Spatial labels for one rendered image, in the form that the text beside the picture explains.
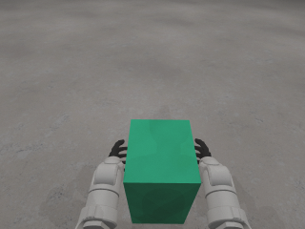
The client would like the robot left hand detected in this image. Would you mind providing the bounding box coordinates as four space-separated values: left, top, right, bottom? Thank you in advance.
109 139 128 172

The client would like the right robot forearm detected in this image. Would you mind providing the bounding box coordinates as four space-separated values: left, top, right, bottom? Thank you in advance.
198 156 252 229

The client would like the robot right hand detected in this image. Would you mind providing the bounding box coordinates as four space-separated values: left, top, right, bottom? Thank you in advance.
194 138 212 165

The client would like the carton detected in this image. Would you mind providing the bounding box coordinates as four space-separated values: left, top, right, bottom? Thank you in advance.
123 119 201 224

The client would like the left robot forearm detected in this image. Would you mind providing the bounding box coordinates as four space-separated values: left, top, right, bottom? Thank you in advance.
75 156 124 229

